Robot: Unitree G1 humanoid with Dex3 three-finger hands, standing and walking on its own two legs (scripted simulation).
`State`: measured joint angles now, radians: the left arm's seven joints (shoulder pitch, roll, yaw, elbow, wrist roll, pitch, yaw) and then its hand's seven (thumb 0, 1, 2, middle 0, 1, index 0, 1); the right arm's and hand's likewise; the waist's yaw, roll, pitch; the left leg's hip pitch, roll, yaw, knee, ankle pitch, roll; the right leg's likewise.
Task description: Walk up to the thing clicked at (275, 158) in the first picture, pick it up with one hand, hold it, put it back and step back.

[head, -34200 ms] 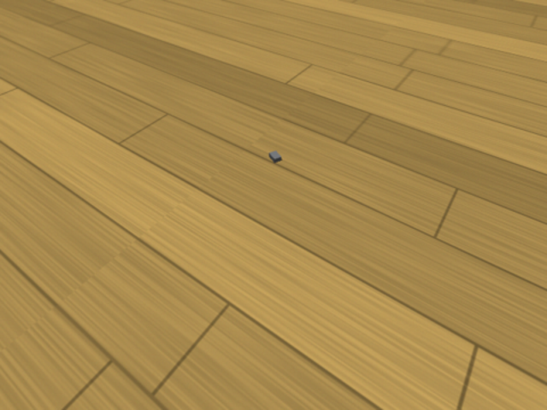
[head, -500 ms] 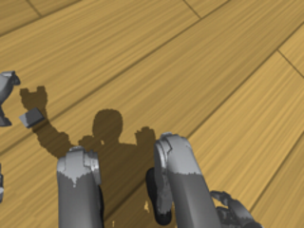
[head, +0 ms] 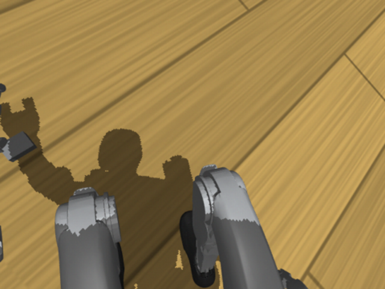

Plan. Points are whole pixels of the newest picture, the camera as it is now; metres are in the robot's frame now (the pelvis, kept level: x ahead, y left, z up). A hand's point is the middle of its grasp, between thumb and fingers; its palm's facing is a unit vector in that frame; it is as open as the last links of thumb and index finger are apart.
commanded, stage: home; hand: left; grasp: from above
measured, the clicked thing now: (17, 146) +0.45 +0.34 -0.31
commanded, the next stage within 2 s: none
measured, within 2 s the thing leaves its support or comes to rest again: neither
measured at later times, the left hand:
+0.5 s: hand out of the picture +0.29 +0.27 +0.07, palm faces -0.10 -0.83 -0.55, open 7.5 cm
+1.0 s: hand out of the picture +0.23 +0.22 +0.29, palm faces +0.20 -0.95 -0.22, open 7.4 cm
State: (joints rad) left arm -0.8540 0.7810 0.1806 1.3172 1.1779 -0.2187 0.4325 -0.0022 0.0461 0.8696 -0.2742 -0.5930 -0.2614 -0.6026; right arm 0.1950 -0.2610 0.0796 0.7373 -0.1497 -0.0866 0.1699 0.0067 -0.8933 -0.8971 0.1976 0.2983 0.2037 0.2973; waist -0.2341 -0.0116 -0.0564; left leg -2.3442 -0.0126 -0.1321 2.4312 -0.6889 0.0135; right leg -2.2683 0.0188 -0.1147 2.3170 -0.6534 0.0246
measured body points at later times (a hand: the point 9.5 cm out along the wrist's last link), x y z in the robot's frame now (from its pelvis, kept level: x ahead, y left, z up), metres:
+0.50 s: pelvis +0.01 +0.00 +0.18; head +0.17 +0.06 +0.60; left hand +0.29 +0.32 +0.10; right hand +0.24 -0.23 +0.08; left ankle +0.07 +0.12 -0.29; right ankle +0.11 -0.12 -0.29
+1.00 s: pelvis +0.06 +0.00 +0.36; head +0.12 +0.03 +0.80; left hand +0.22 +0.27 +0.30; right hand +0.24 -0.21 +0.28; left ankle +0.07 +0.12 -0.29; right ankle +0.10 -0.12 -0.29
